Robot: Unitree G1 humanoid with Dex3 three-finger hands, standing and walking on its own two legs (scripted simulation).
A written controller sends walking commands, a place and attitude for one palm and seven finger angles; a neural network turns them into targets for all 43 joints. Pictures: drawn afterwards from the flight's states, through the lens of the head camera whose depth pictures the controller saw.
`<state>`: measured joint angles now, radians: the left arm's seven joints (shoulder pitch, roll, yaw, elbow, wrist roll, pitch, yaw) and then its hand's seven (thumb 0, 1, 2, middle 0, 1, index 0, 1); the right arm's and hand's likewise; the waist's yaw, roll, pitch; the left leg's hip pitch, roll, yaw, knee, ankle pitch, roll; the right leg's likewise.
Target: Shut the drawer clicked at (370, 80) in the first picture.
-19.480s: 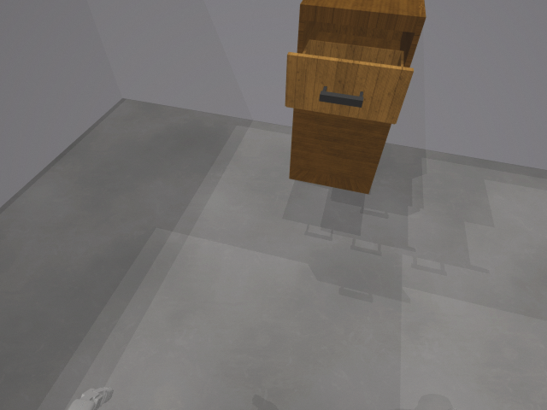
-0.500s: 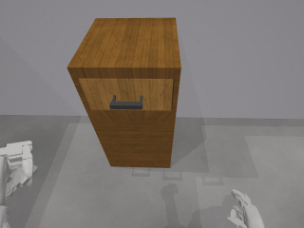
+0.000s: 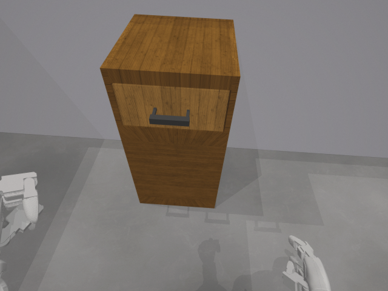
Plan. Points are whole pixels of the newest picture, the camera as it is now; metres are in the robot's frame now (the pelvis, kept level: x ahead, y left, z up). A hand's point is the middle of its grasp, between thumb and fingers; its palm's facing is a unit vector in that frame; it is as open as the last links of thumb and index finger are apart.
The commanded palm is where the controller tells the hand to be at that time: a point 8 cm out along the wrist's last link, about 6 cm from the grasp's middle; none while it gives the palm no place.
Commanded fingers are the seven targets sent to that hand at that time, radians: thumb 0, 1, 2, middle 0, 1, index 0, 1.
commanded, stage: step back with the hand held close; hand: left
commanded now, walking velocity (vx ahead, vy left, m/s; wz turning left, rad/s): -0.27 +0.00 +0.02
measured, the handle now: (170, 116) +0.65 +0.13 -0.05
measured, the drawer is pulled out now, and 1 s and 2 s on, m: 0.00 0.00 0.00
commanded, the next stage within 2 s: stop stepping back and stand still in 0.92 s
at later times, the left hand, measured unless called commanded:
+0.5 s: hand (41, 219) +0.17 +0.23 +0.17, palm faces +0.36 -0.80 -0.47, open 3.2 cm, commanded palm +0.10 +0.27 +0.19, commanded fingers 0.00 0.90 0.90 -1.40 -1.60 -1.40 -1.60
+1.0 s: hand (73, 276) +0.11 +0.15 +0.18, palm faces +0.13 -0.83 -0.54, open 3.2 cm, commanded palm +0.02 +0.23 +0.19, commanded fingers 0.00 0.90 0.90 -1.40 -1.60 -1.40 -1.60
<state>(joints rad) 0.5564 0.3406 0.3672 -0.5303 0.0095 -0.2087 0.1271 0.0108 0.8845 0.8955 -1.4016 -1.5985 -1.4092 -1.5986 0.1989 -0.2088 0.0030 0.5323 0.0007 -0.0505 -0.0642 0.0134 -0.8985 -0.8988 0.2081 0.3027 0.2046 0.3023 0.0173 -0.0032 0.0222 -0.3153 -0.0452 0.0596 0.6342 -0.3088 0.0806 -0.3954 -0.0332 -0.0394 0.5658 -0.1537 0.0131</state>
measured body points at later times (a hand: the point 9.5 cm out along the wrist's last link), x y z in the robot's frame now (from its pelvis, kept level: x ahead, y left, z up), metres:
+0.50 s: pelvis -0.03 -0.01 -0.01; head -0.01 +0.01 +0.44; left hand +0.15 +0.27 +0.20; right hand +0.13 -0.26 -0.08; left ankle +0.02 +0.07 -0.72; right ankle +0.09 -0.13 -0.72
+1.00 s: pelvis -0.13 -0.05 +0.01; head -0.03 -0.04 +0.45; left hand +0.10 +0.20 +0.21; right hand +0.09 -0.26 -0.07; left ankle +0.02 +0.07 -0.72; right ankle -0.23 -0.14 -0.72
